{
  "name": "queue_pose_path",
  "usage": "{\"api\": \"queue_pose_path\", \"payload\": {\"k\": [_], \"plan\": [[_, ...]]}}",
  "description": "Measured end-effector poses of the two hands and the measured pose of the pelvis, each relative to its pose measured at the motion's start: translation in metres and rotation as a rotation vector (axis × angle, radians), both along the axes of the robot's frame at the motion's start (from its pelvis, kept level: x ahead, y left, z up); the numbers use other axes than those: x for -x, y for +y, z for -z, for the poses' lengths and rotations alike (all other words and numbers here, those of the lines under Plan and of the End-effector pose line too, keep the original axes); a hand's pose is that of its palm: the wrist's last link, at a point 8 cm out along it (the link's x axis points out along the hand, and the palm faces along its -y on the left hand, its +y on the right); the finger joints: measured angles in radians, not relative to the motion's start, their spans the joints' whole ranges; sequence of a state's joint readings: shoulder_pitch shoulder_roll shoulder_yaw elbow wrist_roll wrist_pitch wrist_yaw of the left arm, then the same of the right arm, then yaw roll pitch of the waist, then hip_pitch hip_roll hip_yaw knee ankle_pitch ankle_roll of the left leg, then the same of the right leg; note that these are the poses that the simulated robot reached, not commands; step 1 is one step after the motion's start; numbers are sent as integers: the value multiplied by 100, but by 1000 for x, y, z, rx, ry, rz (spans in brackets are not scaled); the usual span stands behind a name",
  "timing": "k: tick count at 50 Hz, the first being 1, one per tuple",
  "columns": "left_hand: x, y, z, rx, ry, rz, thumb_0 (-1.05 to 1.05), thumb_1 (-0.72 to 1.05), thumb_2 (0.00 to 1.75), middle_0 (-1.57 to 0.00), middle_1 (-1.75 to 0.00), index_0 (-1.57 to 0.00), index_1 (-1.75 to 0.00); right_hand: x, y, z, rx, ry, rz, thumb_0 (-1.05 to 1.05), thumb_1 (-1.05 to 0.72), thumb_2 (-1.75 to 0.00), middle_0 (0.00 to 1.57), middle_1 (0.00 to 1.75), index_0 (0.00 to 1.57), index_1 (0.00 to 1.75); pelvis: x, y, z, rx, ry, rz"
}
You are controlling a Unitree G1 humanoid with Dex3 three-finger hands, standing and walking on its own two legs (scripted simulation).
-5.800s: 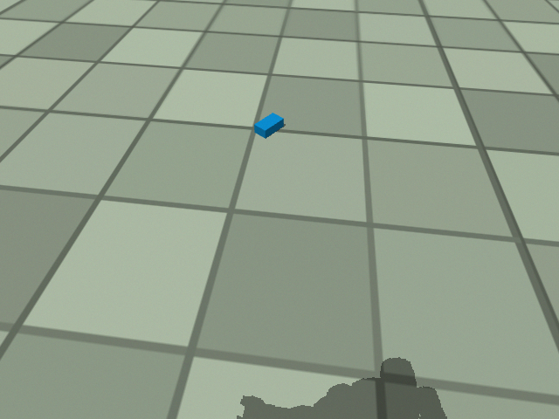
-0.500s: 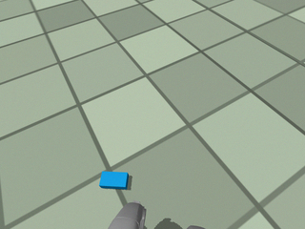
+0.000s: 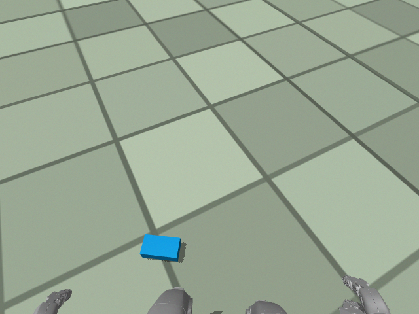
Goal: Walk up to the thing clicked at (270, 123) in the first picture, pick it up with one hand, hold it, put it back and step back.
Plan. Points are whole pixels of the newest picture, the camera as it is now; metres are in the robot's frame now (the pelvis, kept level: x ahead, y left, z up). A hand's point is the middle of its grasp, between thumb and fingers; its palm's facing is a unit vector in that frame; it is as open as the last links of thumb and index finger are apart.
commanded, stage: walk up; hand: left
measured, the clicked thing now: (161, 247) +0.44 +0.25 -0.71
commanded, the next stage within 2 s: stand in 1.62 s
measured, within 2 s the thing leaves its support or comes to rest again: neither
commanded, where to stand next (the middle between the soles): +0.05 +0.03 m, yaw -3 degrees
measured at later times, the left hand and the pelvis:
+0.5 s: hand out of the picture +0.05 +0.31 -0.13, palm faces -0.03 -0.93 -0.36, open 7.4 cm; pelvis -0.03 +0.04 +0.02, yaw -1 degrees
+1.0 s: hand out of the picture +0.10 +0.27 -0.11, palm faces -0.05 -0.94 -0.33, open 7.4 cm; pelvis +0.00 +0.02 +0.04, yaw -2 degrees
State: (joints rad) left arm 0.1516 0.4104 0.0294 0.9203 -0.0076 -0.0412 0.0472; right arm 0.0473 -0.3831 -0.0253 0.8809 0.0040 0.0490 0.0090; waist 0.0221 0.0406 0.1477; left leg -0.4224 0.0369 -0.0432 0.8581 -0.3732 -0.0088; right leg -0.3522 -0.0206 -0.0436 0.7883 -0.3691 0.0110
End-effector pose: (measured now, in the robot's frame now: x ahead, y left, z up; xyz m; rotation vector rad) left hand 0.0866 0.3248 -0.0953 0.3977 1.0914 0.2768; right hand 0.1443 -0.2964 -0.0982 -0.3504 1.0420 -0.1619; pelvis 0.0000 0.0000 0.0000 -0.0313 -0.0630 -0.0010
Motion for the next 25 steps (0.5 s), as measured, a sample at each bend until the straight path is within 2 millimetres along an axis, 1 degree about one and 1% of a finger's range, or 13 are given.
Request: {"api": "queue_pose_path", "payload": {"k": [2, 5, 7, 10, 12, 14, 17, 19, 21, 25], "plan": [[7, -4, 0, 7, 8, 19, 1, 91, 90, -21, -30, -21, -30, 8, -2, 1, 0, 13, 19, 1, -90, -90, 21, 30, 20, 30, 4, 1, -1, 5, -1, -6], [19, -3, -2, 19, 37, 28, 1, 91, 90, -21, -30, -21, -30, 25, -2, -1, 7, 46, 40, 1, -90, -90, 20, 30, 20, 30, 10, 8, -6, -25, 5, -2], [24, 2, -3, 22, 55, 35, 1, 90, 90, -21, -30, -21, -30, 40, -3, -3, 15, 69, 56, 1, -90, -90, 20, 30, 20, 30, 14, 15, -8, -29, 14, -7], [28, 16, 2, 29, 73, 43, 1, 90, 90, -21, -30, -21, -30, 65, -1, -2, 41, 110, 79, 1, -90, -90, 20, 30, 20, 30, 19, 28, -6, -28, 25, -10], [30, 25, 6, 36, 84, 35, 1, 90, 90, -21, -30, -21, -30, 86, 6, -2, 57, 150, 92, 1, -91, -90, 20, 30, 20, 30, 23, 35, -7, -55, 12, -1], [31, 30, 6, 45, 91, 25, 1, 90, 90, -21, -30, -21, -30, 105, 14, -4, 56, 187, 100, 1, -91, -90, 20, 30, 20, 30, 25, 39, -10, -40, 13, 1], [32, 37, 5, 55, 96, 19, 1, 91, 90, -21, -30, -21, -30, 125, 23, -7, 47, 230, 116, 1, -90, -90, 20, 30, 20, 30, 25, 41, -15, -24, 18, 6], [34, 39, 6, 58, 99, 10, 1, 91, 90, -21, -30, -21, -30, 130, 26, -7, 41, 237, 120, 1, -90, -90, 20, 30, 20, 30, 26, 41, -15, -19, 14, 13], [37, 37, 5, 64, 107, 6, 1, 91, 90, -21, -30, -20, -30, 131, 30, -8, 33, 234, 121, 1, -90, -90, 20, 30, 20, 30, 28, 42, -18, -5, 4, 11], [41, 30, -1, 86, 126, 5, 1, 91, 90, -20, -30, -20, -30, 123, 37, -11, 9, 206, 112, 1, -90, -90, 21, 30, 20, 30, 27, 40, -25, -16, 5, 16]]}}
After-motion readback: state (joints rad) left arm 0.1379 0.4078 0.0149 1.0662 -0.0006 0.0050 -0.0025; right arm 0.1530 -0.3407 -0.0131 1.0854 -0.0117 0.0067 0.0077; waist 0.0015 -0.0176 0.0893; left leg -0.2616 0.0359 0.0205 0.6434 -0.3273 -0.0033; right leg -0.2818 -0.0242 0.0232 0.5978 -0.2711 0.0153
